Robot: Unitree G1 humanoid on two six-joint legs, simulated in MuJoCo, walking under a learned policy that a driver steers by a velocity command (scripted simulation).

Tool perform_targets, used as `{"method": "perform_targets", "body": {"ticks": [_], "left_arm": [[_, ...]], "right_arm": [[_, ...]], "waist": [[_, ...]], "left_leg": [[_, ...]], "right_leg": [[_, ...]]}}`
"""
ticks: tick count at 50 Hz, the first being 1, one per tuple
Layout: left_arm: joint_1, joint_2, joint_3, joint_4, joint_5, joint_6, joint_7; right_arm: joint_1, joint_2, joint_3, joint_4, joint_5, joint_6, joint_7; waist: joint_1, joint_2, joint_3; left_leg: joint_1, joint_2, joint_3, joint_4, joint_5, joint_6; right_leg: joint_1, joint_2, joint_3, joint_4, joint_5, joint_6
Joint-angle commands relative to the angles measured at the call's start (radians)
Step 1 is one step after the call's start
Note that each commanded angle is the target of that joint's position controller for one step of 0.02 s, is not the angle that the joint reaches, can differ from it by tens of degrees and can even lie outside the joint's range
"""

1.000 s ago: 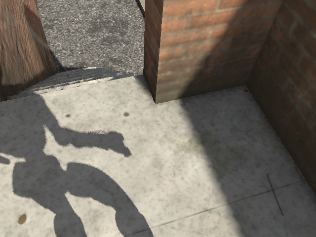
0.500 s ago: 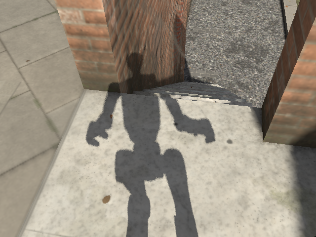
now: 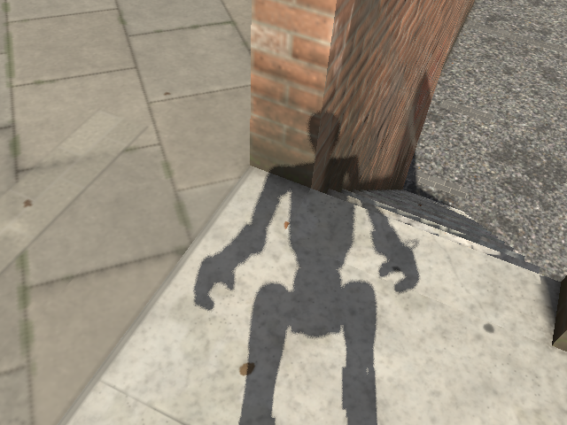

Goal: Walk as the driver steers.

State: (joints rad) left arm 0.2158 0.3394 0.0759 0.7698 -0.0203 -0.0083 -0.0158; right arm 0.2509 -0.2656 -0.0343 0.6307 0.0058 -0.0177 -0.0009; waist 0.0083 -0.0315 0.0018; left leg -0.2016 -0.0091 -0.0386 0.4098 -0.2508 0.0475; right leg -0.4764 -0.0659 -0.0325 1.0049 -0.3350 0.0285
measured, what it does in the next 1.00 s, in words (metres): walks ahead, turning right: right foot, then left foot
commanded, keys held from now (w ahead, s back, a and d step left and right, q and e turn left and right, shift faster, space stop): w+shift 0.04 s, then w+e+shift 0.70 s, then w+shift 0.26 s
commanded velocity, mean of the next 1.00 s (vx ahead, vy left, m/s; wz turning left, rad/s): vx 0.78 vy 0.10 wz -0.58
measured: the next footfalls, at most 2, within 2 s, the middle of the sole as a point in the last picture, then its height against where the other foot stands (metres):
right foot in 0.40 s outside the picture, level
left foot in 0.90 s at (407, 307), level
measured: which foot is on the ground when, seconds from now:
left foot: down 0.00-0.40, up 0.42-0.88, down 0.90-1.00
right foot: up 0.00-0.38, down 0.40-0.90, up 0.92-1.00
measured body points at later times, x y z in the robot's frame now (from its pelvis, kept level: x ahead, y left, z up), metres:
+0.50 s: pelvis +0.25 -0.15 -0.04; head +0.29 -0.18 +0.40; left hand +0.46 +0.09 -0.13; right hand +0.26 -0.44 -0.16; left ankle +0.10 +0.08 -0.64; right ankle +0.30 -0.23 -0.75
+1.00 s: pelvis +0.67 -0.32 -0.02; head +0.70 -0.40 +0.41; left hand +0.92 -0.12 -0.11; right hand +0.63 -0.62 -0.15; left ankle +0.79 -0.31 -0.75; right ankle +0.45 -0.30 -0.60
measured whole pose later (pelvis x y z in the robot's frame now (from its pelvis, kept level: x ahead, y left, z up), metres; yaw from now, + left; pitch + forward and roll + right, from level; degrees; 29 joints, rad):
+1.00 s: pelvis +0.67 -0.32 -0.02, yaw -38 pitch +3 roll +4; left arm 0.31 0.32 0.07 0.74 -0.04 -0.05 0.08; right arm 0.13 -0.28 -0.06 0.60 -0.03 -0.01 0.06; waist -0.04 0.03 0.13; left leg -0.44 -0.11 0.09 0.48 -0.10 0.10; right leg -0.36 0.09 0.15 1.45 -0.61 0.07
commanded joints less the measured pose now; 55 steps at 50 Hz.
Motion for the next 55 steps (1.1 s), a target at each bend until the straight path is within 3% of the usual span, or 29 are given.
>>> {"method": "perform_targets", "body": {"ticks": [1,10,16,18,19,20,21,22,23,24,25,26,28,30,33,36,40,41,42,43,44,45,46,47,48,49,50,53,55], "left_arm": [[-0.111,0.079,0.019,-0.095,-0.001,-0.058,-0.005],[-0.168,0.034,-0.017,-0.151,-0.02,-0.052,-0.026],[-0.213,0.019,-0.04,-0.209,-0.021,-0.052,-0.06],[-0.162,0.049,-0.032,-0.213,-0.023,-0.048,-0.061],[-0.042,0.085,-0.011,-0.191,-0.027,-0.045,-0.055],[0.188,0.149,0.029,-0.131,-0.034,-0.039,-0.047],[0.42,0.25,0.072,-0.066,-0.036,-0.025,-0.029],[0.353,0.37,0.079,-0.07,-0.03,-0.025,-0.019],[0.346,0.27,0.049,-0.132,-0.019,-0.045,-0.022],[0.331,0.213,0.038,-0.123,-0.003,-0.062,-0.024],[0.295,0.213,0.036,-0.127,0.001,-0.072,-0.025],[0.216,0.183,0.025,-0.139,0.014,-0.073,-0.022],[0.145,0.138,0.004,-0.167,0.025,-0.078,-0.019],[0.146,0.08,-0.01,-0.154,0.006,-0.078,-0.016],[0.208,0.065,-0.02,-0.115,-0.011,-0.07,0.01],[0.285,0.073,-0.016,-0.068,-0.016,-0.053,0.039],[0.318,0.077,-0.004,-0.001,-0.015,-0.063,0.044],[0.272,0.189,0.037,-0.05,-0.015,-0.076,0.067],[0.275,0.201,0.056,-0.043,-0.032,-0.068,0.111],[0.245,0.205,0.065,-0.055,-0.038,-0.056,0.147],[0.176,0.206,0.073,-0.083,-0.041,-0.059,0.156],[0.065,0.165,0.062,-0.108,-0.045,-0.072,0.132],[0.271,-0.037,0.012,-0.086,-0.02,-0.077,0.117],[0.296,0.064,0.008,-0.092,-0.052,-0.072,0.097],[0.216,0.104,0.014,-0.093,-0.038,-0.061,0.093],[0.182,0.069,0.008,-0.105,-0.008,-0.054,0.09],[0.15,0.044,0.001,-0.107,0.021,-0.041,0.099],[0.148,0.033,-0.002,-0.101,-0.001,-0.02,0.112],[0.133,0.014,-0.021,-0.106,-0.028,-0.038,0.106]], "right_arm": [[0.05,-0.168,-0.053,-0.033,-0.003,-0.049,-0.009],[0.104,-0.208,-0.074,0.03,0.002,-0.089,-0.005],[0.108,-0.225,-0.084,0.071,-0.002,-0.07,0.002],[0.078,-0.257,-0.091,0.067,-0.008,-0.056,0.0],[0.056,-0.272,-0.092,0.063,-0.01,-0.049,-0.005],[0.039,-0.27,-0.085,0.051,-0.014,-0.043,-0.013],[0.041,-0.218,-0.063,0.018,-0.035,-0.064,-0.019],[0.139,-0.028,-0.006,-0.048,-0.04,-0.104,0.001],[0.019,-0.141,-0.012,-0.066,-0.001,-0.144,0.001],[-0.078,-0.206,-0.031,-0.089,0.042,-0.162,0.002],[-0.096,-0.184,-0.018,-0.092,0.028,-0.173,-0.006],[-0.092,-0.17,-0.016,-0.085,-0.005,-0.176,-0.008],[-0.064,-0.159,-0.014,-0.08,-0.015,-0.152,0.003],[-0.067,-0.16,-0.023,-0.059,-0.017,-0.122,0.005],[-0.227,-0.134,-0.017,-0.111,-0.039,-0.118,0.004],[-0.399,-0.055,0.007,-0.159,-0.025,-0.134,0.03],[-0.425,-0.118,-0.029,-0.174,0.009,-0.142,0.038],[-0.244,-0.116,-0.031,-0.13,-0.051,-0.13,0.069],[-0.14,-0.108,-0.04,-0.109,-0.084,-0.112,0.097],[-0.026,-0.097,-0.045,-0.091,-0.066,-0.093,0.12],[0.091,-0.131,-0.057,-0.061,-0.04,-0.076,0.122],[0.208,-0.148,-0.055,-0.064,-0.04,-0.054,0.112],[0.18,-0.161,-0.056,-0.033,-0.065,-0.038,0.111],[0.163,-0.152,-0.073,-0.028,-0.027,-0.005,0.087],[0.12,-0.102,-0.057,-0.059,-0.022,0.016,0.06],[0.061,-0.066,-0.043,-0.072,-0.026,0.026,0.039],[0.021,-0.036,-0.027,-0.085,-0.031,0.04,0.031],[-0.047,-0.033,-0.034,-0.058,-0.042,0.049,0.029],[0.025,-0.062,-0.039,-0.025,-0.052,0.077,0.029]], "waist": [[-0.052,0.178,0.028],[-0.078,0.144,0.109],[-0.081,0.103,0.154],[-0.037,0.122,0.11],[0.038,0.14,0.026],[0.16,0.127,-0.111],[0.249,-0.017,-0.196],[0.067,-0.389,-0.254],[0.141,-0.241,-0.328],[0.143,-0.103,-0.18],[0.101,0.025,-0.118],[0.048,0.083,-0.074],[-0.018,0.02,-0.021],[-0.033,0.009,0.059],[0.009,-0.019,0.135],[0.088,-0.018,0.106],[0.087,-0.131,0.094],[0.033,-0.015,0.174],[-0.023,-0.034,0.081],[-0.088,-0.081,-0.028],[-0.158,-0.028,-0.113],[-0.281,0.103,-0.224],[-0.153,0.471,-0.347],[-0.174,0.261,-0.408],[-0.161,0.129,-0.331],[-0.111,0.011,-0.245],[-0.086,-0.033,-0.189],[-0.033,0.065,-0.03],[-0.077,0.11,-0.081]], "left_leg": [[0.199,0.251,-0.326,-0.293,-0.292,0.164],[0.222,0.337,-0.098,-0.353,-0.17,0.127],[0.307,0.335,0.111,-0.333,0.004,0.075],[0.265,0.299,0.197,-0.218,0.401,0.059],[0.224,0.278,0.242,-0.034,0.739,0.045],[0.117,0.238,0.273,0.255,0.966,0.019],[-0.194,0.188,0.227,0.635,0.663,-0.043],[-0.57,-0.026,0.084,1.016,-0.292,-0.099],[-0.642,-0.021,-0.118,1.093,-0.26,-0.059],[-0.729,0.01,-0.109,1.082,-0.161,-0.036],[-0.684,0.055,-0.103,1.003,-0.101,-0.019],[-0.593,0.092,-0.109,0.914,-0.042,-0.017],[-0.505,0.105,-0.129,0.833,0.002,-0.031],[-0.498,0.108,-0.096,0.735,0.05,-0.051],[-0.451,0.04,-0.007,0.476,0.247,-0.1],[-0.369,-0.024,0.036,0.218,0.442,-0.108],[-0.275,-0.043,0.017,0.059,0.474,-0.069],[-0.403,-0.063,0.122,0.014,0.429,-0.001],[-0.316,-0.09,0.147,0.056,0.368,0.02],[-0.138,-0.059,0.09,0.07,0.426,0.031],[0.072,0.005,0.026,0.044,0.483,0.077],[0.322,0.083,-0.001,0.0,0.632,0.184],[0.794,0.32,-0.29,0.194,1.195,0.398],[0.758,0.384,-0.377,0.148,0.971,0.436],[0.59,0.322,-0.306,0.089,0.832,0.394],[0.424,0.266,-0.24,0.041,0.752,0.353],[0.311,0.232,-0.216,0.011,0.751,0.356],[-0.035,0.12,-0.092,-0.053,0.801,0.334],[-0.02,0.089,-0.091,-0.038,0.719,0.302]], "right_leg": [[-0.297,-0.036,0.055,-0.057,0.156,-0.015],[-0.362,-0.043,0.09,-0.219,0.278,-0.015],[-0.362,-0.063,0.01,-0.239,0.21,-0.083],[-0.177,0.01,-0.087,-0.242,0.112,-0.131],[0.013,0.08,-0.143,-0.223,0.091,-0.155],[0.33,0.161,-0.171,-0.226,0.086,-0.191],[0.703,0.126,0.014,-0.237,0.07,-0.224],[0.86,-0.105,0.673,-0.563,-0.5,-0.375],[0.878,-0.193,0.963,-0.782,-0.636,-0.374],[0.799,-0.211,0.927,-0.807,-0.538,-0.342],[0.659,-0.186,0.833,-0.78,-0.394,-0.33],[0.499,-0.15,0.729,-0.758,-0.274,-0.324],[0.355,-0.089,0.623,-0.787,-0.194,-0.349],[0.261,-0.031,0.489,-0.813,-0.033,-0.33],[0.146,0.055,0.352,-0.807,0.266,-0.286],[0.155,0.056,0.373,-0.802,0.301,-0.243],[0.32,0.004,0.405,-0.753,0.451,-0.208],[0.467,-0.058,0.453,-0.652,1.134,-0.015],[0.516,-0.067,0.429,-0.517,1.535,0.083],[0.496,-0.088,0.425,-0.384,1.594,0.1],[0.412,-0.075,0.394,-0.176,1.284,0.07],[0.317,0.074,0.294,0.229,0.587,0.055],[-0.185,0.242,0.316,0.665,-0.479,0.138],[-0.31,0.176,0.257,0.745,-0.42,0.103],[-0.267,0.132,0.202,0.657,-0.357,0.077],[-0.221,0.111,0.15,0.521,-0.31,0.026],[-0.192,0.093,0.094,0.447,-0.315,0.016],[0.015,0.043,0.011,-0.001,-0.25,0.004],[0.137,0.048,-0.028,-0.22,-0.008,-0.022]]}}
Over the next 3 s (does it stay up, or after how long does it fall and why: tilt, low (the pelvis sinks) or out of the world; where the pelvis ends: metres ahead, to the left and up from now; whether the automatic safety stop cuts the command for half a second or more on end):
stays up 1.44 -0.60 -0.54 its command is cut before an obstacle after 0.8 s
